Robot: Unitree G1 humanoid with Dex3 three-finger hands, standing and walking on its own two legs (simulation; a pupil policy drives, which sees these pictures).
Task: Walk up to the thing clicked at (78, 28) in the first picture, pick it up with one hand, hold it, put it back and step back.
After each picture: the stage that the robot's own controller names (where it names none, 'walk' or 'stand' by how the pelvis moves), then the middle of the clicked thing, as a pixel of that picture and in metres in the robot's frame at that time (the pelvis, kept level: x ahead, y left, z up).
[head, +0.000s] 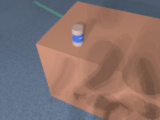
stand; (77, 35) +0.76 +0.04 -0.09
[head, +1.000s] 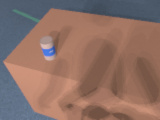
walk; (48, 48) +0.63 +0.22 -0.06
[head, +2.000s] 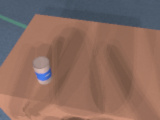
stand; (43, 70) +0.46 +0.19 -0.06
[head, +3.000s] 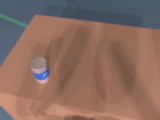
stand; (40, 70) +0.48 +0.20 -0.08
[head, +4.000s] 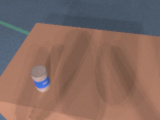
stand; (41, 78) +0.46 +0.20 -0.09
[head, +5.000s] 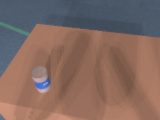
stand; (41, 79) +0.45 +0.20 -0.09
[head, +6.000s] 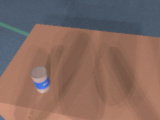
rise first; (41, 79) +0.45 +0.20 -0.09
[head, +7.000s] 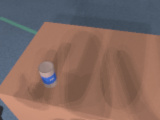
rise first; (48, 74) +0.47 +0.20 -0.08
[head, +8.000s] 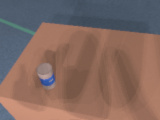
go down; (46, 76) +0.46 +0.20 -0.08
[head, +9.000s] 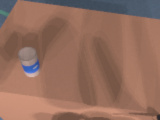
go down; (30, 62) +0.48 +0.18 -0.05
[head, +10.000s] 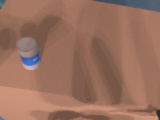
go down; (29, 54) +0.48 +0.17 -0.01
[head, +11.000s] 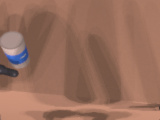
close in; (16, 51) +0.46 +0.19 +0.02
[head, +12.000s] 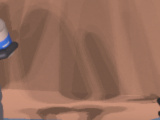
close; out of the picture +0.50 +0.20 +0.03
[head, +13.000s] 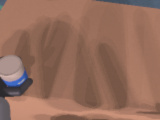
lift; (14, 75) +0.37 +0.20 +0.05
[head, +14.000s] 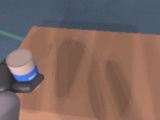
hold; (25, 71) +0.33 +0.18 +0.15
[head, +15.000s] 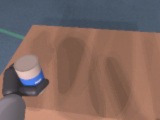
hold; (31, 75) +0.34 +0.16 +0.12
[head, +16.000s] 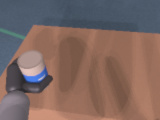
crouch; (35, 72) +0.34 +0.15 +0.13
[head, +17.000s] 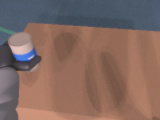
crouch; (25, 53) +0.42 +0.18 +0.13
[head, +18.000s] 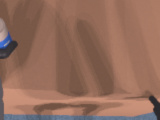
lower; out of the picture +0.50 +0.19 +0.01
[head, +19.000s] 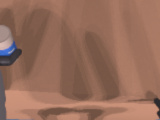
lower; (4, 46) +0.48 +0.19 +0.02
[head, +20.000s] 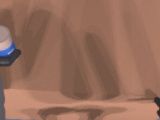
lower; (3, 46) +0.48 +0.19 +0.02
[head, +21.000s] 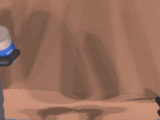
lower; (2, 46) +0.48 +0.20 +0.03
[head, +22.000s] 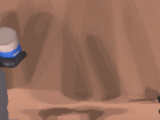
loosen; (9, 48) +0.47 +0.18 +0.03
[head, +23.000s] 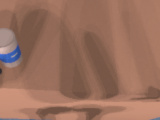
rise; (7, 49) +0.47 +0.18 +0.02
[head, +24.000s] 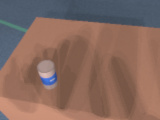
sink last; (48, 75) +0.44 +0.17 -0.03
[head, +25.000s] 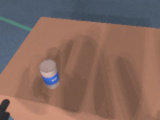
stand; (50, 74) +0.44 +0.17 -0.03
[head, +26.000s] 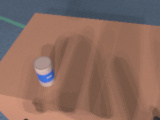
stand; (45, 72) +0.44 +0.17 -0.02
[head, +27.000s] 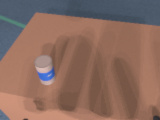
stand; (45, 70) +0.45 +0.17 -0.02
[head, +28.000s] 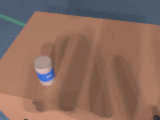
stand; (45, 71) +0.44 +0.17 -0.02
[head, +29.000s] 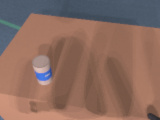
stand; (43, 70) +0.46 +0.17 -0.02
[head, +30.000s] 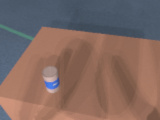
stand; (51, 79) +0.46 +0.18 -0.08
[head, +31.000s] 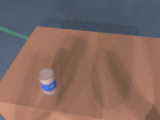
stand; (48, 81) +0.44 +0.19 -0.08
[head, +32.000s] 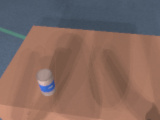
stand; (46, 82) +0.43 +0.19 -0.08
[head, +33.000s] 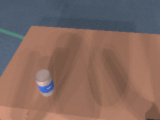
stand; (45, 83) +0.43 +0.19 -0.08
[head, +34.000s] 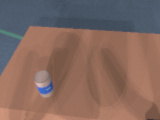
stand; (44, 84) +0.42 +0.20 -0.08
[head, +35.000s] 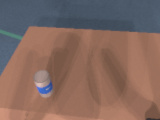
stand; (44, 84) +0.42 +0.20 -0.08
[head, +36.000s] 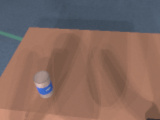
stand; (44, 84) +0.42 +0.20 -0.08
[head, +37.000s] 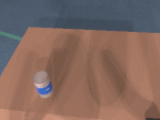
stand; (43, 84) +0.42 +0.20 -0.08
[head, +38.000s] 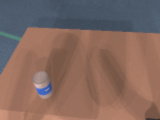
stand; (43, 85) +0.42 +0.20 -0.08
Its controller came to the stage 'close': yes
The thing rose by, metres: 0.21
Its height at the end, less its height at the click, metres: +0.00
